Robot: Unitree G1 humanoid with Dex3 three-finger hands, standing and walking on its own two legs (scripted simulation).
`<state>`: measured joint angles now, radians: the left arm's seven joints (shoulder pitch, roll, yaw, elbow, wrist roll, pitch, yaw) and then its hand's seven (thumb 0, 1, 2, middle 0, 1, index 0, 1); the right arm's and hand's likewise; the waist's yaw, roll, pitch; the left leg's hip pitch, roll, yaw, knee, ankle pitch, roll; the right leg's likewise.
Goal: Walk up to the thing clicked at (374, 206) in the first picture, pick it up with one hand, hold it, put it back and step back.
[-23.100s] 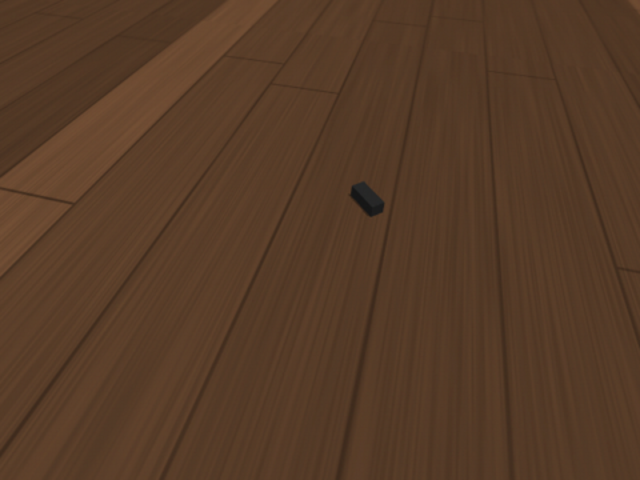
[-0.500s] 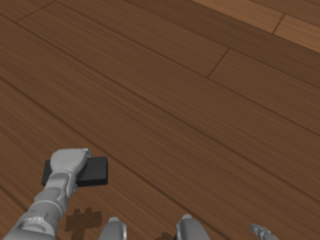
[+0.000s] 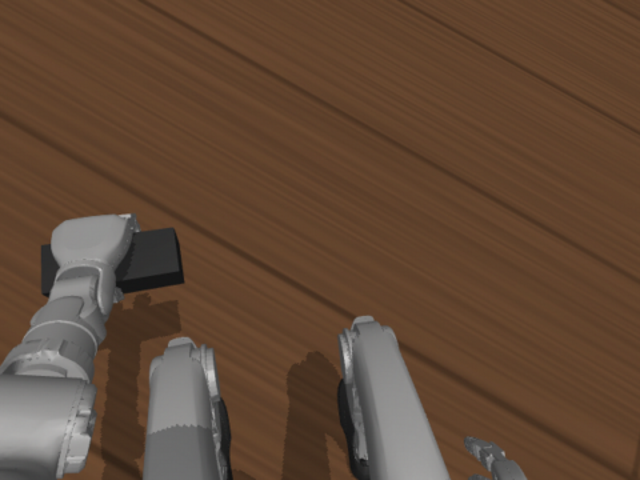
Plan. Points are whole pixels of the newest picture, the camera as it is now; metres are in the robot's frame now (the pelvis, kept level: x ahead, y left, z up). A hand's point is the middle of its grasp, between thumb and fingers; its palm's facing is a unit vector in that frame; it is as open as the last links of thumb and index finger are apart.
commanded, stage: crouch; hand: left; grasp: from above
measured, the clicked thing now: (117, 265) +0.42 +0.23 -0.18
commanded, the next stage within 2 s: lower in 0.96 s
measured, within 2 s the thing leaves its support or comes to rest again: neither
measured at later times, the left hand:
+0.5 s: hand (125, 265) +0.44 +0.24 -0.26, palm faces -0.47 -0.04 -0.88, open 10.0 cm
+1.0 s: hand (135, 266) +0.46 +0.24 -0.32, palm faces -0.46 -0.03 -0.89, open 10.0 cm
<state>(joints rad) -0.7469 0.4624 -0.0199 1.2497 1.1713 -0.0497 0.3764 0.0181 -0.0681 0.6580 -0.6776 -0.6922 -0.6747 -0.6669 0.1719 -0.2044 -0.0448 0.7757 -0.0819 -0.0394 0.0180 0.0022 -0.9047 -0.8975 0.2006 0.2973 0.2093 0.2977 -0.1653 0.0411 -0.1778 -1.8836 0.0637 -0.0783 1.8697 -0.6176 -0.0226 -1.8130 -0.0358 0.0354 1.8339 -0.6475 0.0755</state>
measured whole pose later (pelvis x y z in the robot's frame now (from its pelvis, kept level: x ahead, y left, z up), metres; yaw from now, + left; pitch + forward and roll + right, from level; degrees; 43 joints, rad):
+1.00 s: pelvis -0.02 +0.00 -0.15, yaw -4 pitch +33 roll -7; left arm -0.99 0.65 0.07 1.51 1.25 -0.13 0.42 0.02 -0.01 0.61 -0.62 -0.73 -0.62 -0.70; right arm 0.15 -0.25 0.03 0.79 -0.16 -0.08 0.13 0.00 -0.91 -0.90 0.20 0.30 0.21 0.30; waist -0.24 0.01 -0.06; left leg -2.32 0.03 -0.17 2.36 -0.63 -0.04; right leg -2.22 0.02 0.04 2.31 -0.68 0.07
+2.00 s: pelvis +0.00 +0.00 -0.20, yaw -8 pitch +30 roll -11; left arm -0.99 0.83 0.19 1.65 1.29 -0.19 0.57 0.02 -0.03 0.62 -0.65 -0.70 -0.65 -0.67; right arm 0.11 -0.29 0.12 0.77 -0.26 -0.15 0.24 0.00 -0.91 -0.89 0.20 0.30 0.21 0.30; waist -0.32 -0.07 0.07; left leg -2.39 0.03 -0.27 2.55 -0.71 -0.05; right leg -2.27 0.06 -0.01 2.44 -0.72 0.09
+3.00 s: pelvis -0.01 +0.01 -0.20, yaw -12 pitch +25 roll -14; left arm -1.01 0.94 0.15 1.79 1.30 -0.22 0.66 0.01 -0.08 0.70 -0.49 -0.77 -0.50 -0.74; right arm 0.08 -0.32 0.24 0.75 -0.32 -0.26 0.31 0.00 -0.90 -0.90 0.20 0.30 0.21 0.30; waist -0.36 -0.12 0.14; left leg -2.37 0.03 -0.32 2.61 -0.72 -0.03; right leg -2.22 0.07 -0.06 2.43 -0.69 0.09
